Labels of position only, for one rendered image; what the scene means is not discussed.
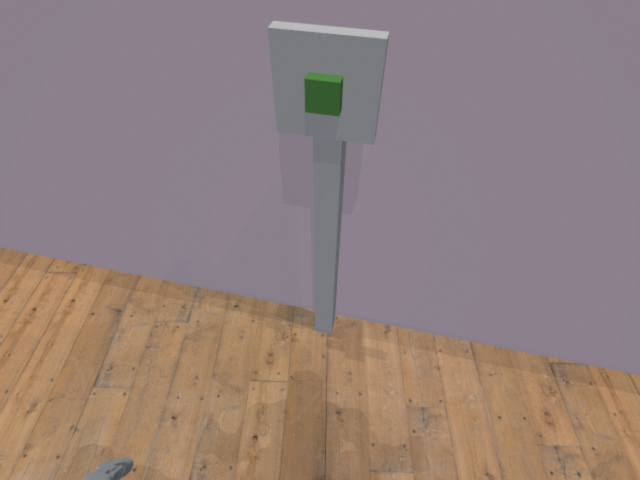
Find button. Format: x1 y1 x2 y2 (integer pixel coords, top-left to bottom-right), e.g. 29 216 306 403
304 72 343 116

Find left robot hand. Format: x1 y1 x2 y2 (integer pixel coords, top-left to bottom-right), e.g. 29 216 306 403
82 458 133 480

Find panel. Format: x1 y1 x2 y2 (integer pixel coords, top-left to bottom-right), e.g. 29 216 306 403
268 21 389 334

